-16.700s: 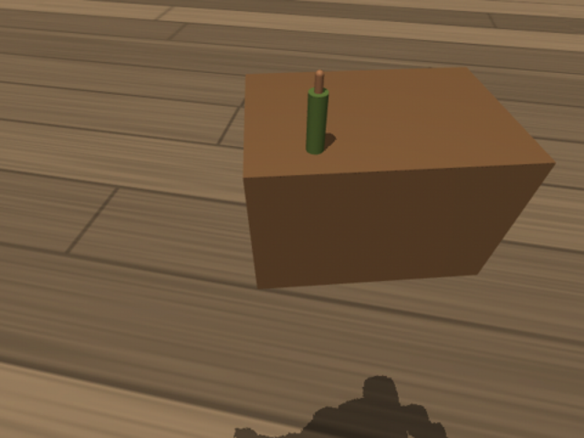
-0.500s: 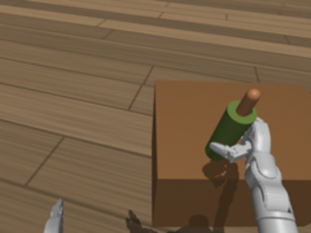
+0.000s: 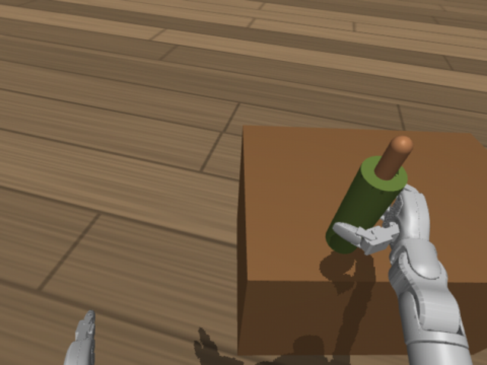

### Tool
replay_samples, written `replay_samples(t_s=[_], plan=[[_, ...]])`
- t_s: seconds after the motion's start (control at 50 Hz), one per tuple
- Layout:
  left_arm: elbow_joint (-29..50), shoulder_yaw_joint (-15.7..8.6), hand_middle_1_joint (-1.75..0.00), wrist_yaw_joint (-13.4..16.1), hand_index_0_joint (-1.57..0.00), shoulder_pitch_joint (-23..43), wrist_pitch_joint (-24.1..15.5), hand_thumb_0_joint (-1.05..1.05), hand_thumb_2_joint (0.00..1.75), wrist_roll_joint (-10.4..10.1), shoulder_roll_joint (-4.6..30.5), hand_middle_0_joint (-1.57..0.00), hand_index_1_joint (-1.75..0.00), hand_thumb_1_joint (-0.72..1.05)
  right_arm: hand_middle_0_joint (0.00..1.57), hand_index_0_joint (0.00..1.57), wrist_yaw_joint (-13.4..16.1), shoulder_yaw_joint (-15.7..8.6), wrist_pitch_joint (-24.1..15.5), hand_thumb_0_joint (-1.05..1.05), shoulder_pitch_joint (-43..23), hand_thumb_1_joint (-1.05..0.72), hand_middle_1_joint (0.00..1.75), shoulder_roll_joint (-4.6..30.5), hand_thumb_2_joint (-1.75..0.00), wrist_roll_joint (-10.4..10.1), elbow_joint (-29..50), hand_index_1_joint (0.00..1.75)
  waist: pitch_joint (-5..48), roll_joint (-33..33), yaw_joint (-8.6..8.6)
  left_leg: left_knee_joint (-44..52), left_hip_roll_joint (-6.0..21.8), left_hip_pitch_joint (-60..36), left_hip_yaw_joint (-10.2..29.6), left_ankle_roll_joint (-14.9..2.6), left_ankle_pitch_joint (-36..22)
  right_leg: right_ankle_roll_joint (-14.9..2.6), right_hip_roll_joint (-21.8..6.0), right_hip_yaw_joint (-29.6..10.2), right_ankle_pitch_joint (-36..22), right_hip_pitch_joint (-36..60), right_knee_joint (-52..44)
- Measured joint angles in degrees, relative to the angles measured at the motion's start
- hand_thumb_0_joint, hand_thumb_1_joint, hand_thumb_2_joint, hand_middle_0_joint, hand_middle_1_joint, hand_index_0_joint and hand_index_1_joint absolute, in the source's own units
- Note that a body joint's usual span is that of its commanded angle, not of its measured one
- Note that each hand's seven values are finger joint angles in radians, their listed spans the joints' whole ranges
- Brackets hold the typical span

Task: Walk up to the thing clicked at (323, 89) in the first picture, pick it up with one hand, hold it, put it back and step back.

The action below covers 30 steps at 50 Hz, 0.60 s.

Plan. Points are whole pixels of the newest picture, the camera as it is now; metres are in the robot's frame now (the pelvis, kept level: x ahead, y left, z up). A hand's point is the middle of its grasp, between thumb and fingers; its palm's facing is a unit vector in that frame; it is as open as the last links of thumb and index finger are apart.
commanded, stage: hold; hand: right
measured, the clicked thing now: (365, 200) +0.31 -0.16 +0.17
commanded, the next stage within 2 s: crouch in 1.74 s
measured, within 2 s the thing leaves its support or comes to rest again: neither
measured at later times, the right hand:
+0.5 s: hand (366, 205) +0.33 -0.18 +0.14, palm faces +0.20 +0.98 -0.02, open 9.4 cm
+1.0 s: hand (362, 209) +0.32 -0.17 +0.13, palm faces +0.19 +0.98 -0.02, open 9.4 cm
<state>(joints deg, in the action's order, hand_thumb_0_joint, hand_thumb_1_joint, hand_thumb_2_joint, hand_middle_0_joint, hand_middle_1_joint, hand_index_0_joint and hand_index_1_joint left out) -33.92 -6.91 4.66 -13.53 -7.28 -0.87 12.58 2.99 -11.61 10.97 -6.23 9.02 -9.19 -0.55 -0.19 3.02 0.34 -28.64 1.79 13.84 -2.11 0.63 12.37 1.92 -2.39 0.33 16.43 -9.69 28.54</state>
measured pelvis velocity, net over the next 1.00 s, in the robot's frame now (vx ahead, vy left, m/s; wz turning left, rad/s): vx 0.00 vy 0.00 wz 0.00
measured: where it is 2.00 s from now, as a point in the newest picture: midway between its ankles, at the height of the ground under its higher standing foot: outside the picture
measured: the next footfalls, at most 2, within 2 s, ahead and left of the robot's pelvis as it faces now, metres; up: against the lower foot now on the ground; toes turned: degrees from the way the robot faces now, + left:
none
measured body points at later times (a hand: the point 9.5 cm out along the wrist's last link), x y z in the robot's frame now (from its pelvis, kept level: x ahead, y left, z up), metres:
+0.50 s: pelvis +0.00 +0.00 +0.00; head -0.01 +0.02 +0.45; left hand +0.17 +0.26 -0.08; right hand +0.31 -0.23 +0.14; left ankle +0.03 +0.12 -0.74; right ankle -0.01 -0.14 -0.74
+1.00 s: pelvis +0.00 +0.00 +0.00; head -0.01 +0.02 +0.45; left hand +0.17 +0.26 -0.08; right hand +0.31 -0.22 +0.14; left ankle +0.03 +0.12 -0.74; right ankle -0.01 -0.14 -0.74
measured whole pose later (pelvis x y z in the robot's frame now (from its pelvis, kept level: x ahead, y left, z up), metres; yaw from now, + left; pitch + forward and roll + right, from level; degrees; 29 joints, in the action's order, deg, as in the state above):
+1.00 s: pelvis +0.00 +0.00 +0.00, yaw +0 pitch -3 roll +0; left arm -35.3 -6.7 4.2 -12.4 -8.5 -0.6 12.1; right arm 2.7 -10.2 12.2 -6.6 8.8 -9.0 0.1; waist -0.6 3.0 0.2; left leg -27.5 2.1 12.7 -2.0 1.0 11.9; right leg 1.6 -2.1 0.4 16.1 -8.8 27.8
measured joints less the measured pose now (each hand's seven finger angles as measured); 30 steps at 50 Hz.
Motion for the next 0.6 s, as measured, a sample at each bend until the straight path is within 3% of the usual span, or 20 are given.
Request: replay_samples(t_s=[0.2,0.38,0.6], plan=[[-2.2,0.2,-0.05,0.3,-0.05,1.2,-0.6,-0.01,0.05,0.2,-0.2,-0.05,-0.05,-0.53,0.82,0.95,-0.4,1.0,-0.6,-0.03,-0.8,0.53,1.24,0.1,-0.96,0.1,0.2,1.28,0.0,-0.1,-0.26,0.3,0.1,-0.3,-0.1,0.07,0.0,-0.06,0.1,-0.1,0.0,0.2,-0.2],[-1.8,0.2,-0.05,-0.1,-0.05,0.5,-0.3,-0.01,0.05,0.1,-0.5,-0.05,-0.05,-0.53,0.82,0.95,-0.5,0.0,0.4,-0.03,-0.4,0.53,1.24,0.3,-0.96,-0.3,0.6,1.28,0.2,0.2,-0.29,0.8,0.1,-0.9,-0.1,0.17,0.0,-0.14,0.1,-0.1,0.0,0.8,-0.7],[-1.5,0.4,-0.05,-0.1,-0.05,1.0,-1.0,-0.01,0.05,0.2,-0.4,-0.05,-0.05,-0.53,0.82,0.95,-0.6,1.2,0.8,-0.03,-1.2,0.53,1.24,0.0,-0.96,0.2,0.4,1.28,-0.1,-0.1,-0.15,0.9,0.3,-0.9,-0.1,0.28,-0.1,-0.25,0.3,-0.1,-0.1,0.7,-0.8]])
